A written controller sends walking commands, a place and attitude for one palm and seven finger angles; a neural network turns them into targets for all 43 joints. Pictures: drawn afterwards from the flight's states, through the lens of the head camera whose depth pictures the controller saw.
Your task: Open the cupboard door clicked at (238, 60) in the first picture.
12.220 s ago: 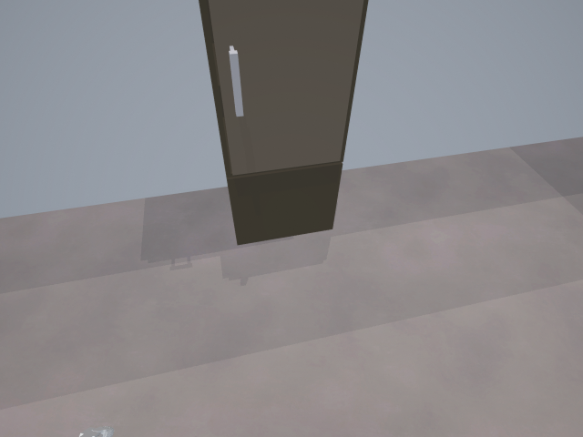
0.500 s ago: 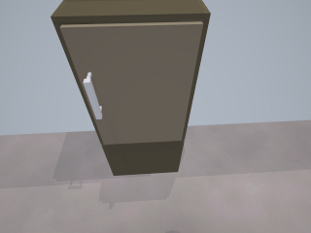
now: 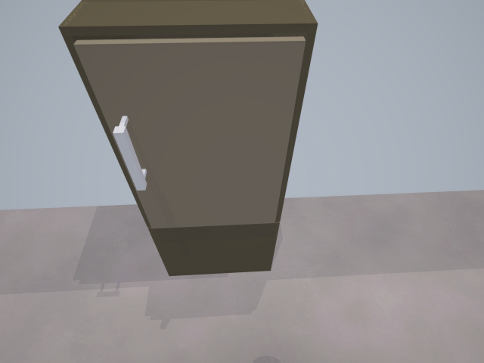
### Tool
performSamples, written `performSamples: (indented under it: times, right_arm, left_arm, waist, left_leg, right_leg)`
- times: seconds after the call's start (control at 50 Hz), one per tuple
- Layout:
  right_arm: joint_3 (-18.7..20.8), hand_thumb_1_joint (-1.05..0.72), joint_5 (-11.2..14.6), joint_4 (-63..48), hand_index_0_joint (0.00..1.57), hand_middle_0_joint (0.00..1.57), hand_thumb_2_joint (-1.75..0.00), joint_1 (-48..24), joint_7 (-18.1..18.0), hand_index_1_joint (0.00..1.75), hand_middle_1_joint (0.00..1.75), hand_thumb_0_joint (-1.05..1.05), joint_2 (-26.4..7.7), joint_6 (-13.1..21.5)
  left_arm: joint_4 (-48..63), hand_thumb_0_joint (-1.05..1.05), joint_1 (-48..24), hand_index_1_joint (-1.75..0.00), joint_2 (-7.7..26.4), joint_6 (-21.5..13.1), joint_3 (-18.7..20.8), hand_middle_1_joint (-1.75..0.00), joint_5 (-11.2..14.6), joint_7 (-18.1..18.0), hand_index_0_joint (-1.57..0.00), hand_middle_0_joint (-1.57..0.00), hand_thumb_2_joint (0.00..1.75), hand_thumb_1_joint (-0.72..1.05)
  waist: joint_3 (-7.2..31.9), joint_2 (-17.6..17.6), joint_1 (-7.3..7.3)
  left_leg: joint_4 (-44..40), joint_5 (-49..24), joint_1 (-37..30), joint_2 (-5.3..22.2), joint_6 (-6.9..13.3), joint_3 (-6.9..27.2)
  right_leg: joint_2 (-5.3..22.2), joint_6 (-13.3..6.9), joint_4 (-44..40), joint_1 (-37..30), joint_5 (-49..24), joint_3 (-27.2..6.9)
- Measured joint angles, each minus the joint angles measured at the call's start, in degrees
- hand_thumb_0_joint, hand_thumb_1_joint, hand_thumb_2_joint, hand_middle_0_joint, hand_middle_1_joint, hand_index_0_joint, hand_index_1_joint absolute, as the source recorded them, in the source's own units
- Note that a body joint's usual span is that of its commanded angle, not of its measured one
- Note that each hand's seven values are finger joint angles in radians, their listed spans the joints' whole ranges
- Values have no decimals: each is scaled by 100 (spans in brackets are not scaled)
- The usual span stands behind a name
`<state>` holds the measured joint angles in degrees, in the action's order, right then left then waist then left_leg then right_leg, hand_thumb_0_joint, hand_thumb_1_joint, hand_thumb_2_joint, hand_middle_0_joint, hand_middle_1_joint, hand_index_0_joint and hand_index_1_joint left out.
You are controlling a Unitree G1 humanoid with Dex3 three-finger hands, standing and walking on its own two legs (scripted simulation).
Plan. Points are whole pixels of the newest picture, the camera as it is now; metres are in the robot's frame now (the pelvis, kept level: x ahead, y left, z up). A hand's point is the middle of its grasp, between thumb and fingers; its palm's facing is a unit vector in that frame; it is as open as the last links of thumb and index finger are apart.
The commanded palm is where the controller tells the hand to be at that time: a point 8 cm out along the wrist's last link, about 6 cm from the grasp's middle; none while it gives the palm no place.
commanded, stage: come to a stop and stand still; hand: left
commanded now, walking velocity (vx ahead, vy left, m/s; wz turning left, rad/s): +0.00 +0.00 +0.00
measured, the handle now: (133, 155) +0.53 +0.28 +0.01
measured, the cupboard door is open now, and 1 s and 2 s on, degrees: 0 0 0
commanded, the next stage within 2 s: look again from close up in 0.20 s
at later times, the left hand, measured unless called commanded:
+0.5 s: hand out of the picture +0.00 +0.17 -0.18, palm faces +0.05 -0.98 -0.18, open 7.3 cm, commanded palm none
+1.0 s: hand out of the picture -0.02 +0.16 -0.18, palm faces +0.05 -0.98 -0.18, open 7.3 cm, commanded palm none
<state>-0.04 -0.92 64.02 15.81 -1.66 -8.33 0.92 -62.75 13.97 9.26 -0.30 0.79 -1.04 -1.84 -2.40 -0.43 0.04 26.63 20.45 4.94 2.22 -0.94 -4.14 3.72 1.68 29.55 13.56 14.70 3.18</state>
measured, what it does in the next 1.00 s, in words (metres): stands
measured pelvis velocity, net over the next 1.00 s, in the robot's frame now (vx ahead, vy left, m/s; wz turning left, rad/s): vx -0.01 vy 0.00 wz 0.02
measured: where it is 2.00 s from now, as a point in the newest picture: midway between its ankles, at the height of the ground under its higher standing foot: outside the picture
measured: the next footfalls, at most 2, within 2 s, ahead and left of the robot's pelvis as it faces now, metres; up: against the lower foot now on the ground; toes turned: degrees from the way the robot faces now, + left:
none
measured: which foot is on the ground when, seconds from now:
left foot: down 0.00-1.00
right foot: down 0.00-1.00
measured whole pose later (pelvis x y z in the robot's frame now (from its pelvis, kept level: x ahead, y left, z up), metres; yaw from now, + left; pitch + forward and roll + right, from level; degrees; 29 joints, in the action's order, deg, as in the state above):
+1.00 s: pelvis -0.01 +0.00 +0.00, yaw +1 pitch -1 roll -1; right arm -0.4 -0.5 64.4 17.0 -1.4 -6.8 0.7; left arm -64.2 15.7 8.2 -0.9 0.3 -1.1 -2.5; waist -2.9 0.3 -0.4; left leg 27.6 19.4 7.0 3.0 -1.4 -2.7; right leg 3.2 1.3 27.5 13.6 12.6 4.7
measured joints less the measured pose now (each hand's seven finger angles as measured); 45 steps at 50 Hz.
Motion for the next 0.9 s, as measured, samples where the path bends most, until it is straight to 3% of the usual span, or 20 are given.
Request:
performSamples:
  times: [0.9]
  right_arm:
    - [-33, -91, 11, 162, 20, 20, -90, 164, -13, 30, 30, 0, 213, 29]
  left_arm:
    - [-123, 1, 189, -30, -58, 23, -6, -30, 4, 2, -20, -20, 89, 92]
  waist:
    - [-4, 146, -61]
  left_leg:
    - [-148, -177, 11, 30, -34, 117]
  right_leg:
    - [-27, -41, -278, -104, -196, 130]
